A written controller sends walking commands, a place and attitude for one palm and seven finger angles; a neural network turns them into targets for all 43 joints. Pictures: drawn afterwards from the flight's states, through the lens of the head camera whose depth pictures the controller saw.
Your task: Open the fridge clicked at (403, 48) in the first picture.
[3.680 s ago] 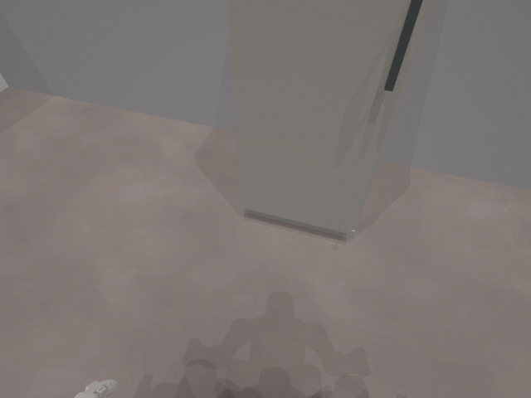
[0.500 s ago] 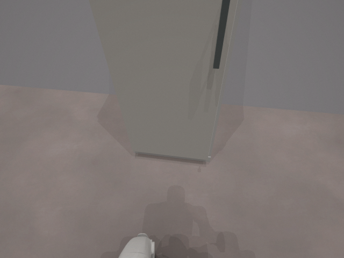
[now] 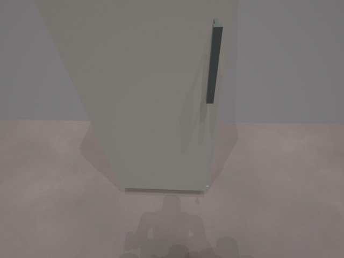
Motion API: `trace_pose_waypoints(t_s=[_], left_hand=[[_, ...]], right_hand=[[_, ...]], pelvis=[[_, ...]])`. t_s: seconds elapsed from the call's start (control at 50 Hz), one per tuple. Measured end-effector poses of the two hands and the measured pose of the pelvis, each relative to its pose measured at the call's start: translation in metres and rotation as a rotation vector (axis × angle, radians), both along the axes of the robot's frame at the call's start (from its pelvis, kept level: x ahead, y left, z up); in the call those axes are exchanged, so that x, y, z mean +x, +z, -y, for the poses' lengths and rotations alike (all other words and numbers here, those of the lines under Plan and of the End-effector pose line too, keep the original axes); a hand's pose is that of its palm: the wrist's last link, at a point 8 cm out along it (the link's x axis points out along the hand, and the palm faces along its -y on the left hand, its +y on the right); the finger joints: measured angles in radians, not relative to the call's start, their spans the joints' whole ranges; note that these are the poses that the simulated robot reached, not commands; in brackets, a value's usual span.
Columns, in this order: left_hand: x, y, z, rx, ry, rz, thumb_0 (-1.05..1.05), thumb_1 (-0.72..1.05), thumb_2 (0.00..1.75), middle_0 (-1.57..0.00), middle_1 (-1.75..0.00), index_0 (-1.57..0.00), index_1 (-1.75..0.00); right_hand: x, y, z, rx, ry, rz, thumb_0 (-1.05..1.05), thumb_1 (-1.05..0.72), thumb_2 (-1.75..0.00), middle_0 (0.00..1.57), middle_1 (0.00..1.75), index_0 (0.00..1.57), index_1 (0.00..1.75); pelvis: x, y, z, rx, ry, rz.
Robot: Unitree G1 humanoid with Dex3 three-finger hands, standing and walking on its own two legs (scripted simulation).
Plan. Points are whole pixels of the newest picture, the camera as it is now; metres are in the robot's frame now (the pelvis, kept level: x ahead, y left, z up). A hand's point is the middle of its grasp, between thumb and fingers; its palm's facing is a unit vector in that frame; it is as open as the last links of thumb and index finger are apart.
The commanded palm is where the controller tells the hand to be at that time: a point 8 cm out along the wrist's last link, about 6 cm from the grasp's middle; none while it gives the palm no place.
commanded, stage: take the last steps up to it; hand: right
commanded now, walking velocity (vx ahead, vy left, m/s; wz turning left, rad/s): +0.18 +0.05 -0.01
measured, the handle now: (212, 64) +0.59 -0.09 +0.17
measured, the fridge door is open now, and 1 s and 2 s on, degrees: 0 0 0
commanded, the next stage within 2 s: come to a stop and stand still in 0.08 s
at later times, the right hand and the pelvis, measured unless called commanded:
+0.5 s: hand out of the picture +0.15 -0.15 -0.17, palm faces -0.01 +0.97 -0.24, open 7.3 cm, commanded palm none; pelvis +0.10 +0.03 +0.00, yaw +0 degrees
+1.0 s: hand out of the picture +0.06 -0.20 -0.16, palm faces +0.04 +0.98 -0.18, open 7.4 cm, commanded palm none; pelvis +0.05 -0.01 +0.02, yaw +0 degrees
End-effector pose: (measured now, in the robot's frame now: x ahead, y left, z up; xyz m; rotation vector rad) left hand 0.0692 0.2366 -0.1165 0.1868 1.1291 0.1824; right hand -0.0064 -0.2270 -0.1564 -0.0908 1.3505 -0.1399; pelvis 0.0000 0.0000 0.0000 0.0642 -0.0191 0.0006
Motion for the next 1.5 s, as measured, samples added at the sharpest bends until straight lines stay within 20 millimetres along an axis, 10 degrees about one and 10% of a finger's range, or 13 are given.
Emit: trace_pose_waypoints(t_s=[0.12, 0.4, 0.56, 0.76, 1.0, 1.24, 1.5], left_hand=[[0.031, 0.007, 0.017, 0.007, 0.025, 0.013, -0.01, 0.93, 0.90, -0.20, -0.30, -0.20, -0.30], [-0.001, -0.021, 0.006, -0.093, 0.109, -0.314, 0.00, 0.92, 0.90, -0.20, -0.30, -0.20, -0.30], [0.019, -0.039, -0.013, -0.110, 0.102, -0.323, 0.00, 0.91, 0.90, -0.20, -0.30, -0.20, -0.30], [0.048, -0.020, -0.008, -0.009, 0.024, -0.114, 0.00, 0.91, 0.90, -0.20, -0.30, -0.20, -0.30], [-0.010, 0.004, 0.027, -0.017, 0.054, -0.165, 0.01, 0.92, 0.90, -0.20, -0.30, -0.20, -0.30], [-0.088, -0.022, 0.007, -0.101, 0.140, -0.359, 0.00, 0.91, 0.90, -0.20, -0.30, -0.20, -0.30], [-0.076, -0.023, -0.005, -0.132, 0.095, -0.356, 0.00, 0.91, 0.90, -0.20, -0.30, -0.20, -0.30]], right_hand=[[0.023, 0.002, 0.003, 0.030, 0.004, -0.071, 0.01, -0.91, -0.90, 0.20, 0.30, 0.19, 0.30], [0.130, 0.017, -0.020, -0.058, 0.047, -0.008, 0.01, -0.92, -0.90, 0.20, 0.30, 0.19, 0.30], [0.156, 0.026, -0.031, -0.109, 0.042, 0.057, 0.01, -0.92, -0.90, 0.20, 0.30, 0.20, 0.30], [0.136, 0.009, 0.003, -0.069, 0.010, 0.142, 0.00, -0.90, -0.90, 0.21, 0.30, 0.20, 0.30], [0.057, 0.022, 0.026, -0.035, 0.005, -0.025, 0.01, -0.91, -0.90, 0.20, 0.30, 0.19, 0.30], [0.051, 0.028, -0.021, -0.058, 0.052, -0.062, 0.01, -0.91, -0.90, 0.20, 0.30, 0.19, 0.30], [0.037, 0.026, -0.059, -0.040, 0.027, -0.073, 0.02, -0.93, -0.90, 0.20, 0.30, 0.20, 0.30]], pelvis=[[0.038, 0.007, 0.010, -0.033, 0.015, 0.007], [0.101, 0.007, -0.025, -0.085, 0.015, 0.011], [0.095, 0.001, -0.033, -0.070, -0.011, 0.006], [0.058, -0.007, -0.003, -0.056, -0.019, 0.008], [0.046, 0.019, 0.015, -0.054, 0.006, -0.009], [0.038, 0.012, -0.017, -0.069, 0.015, 0.000], [0.039, 0.014, -0.045, -0.066, 0.007, 0.010]])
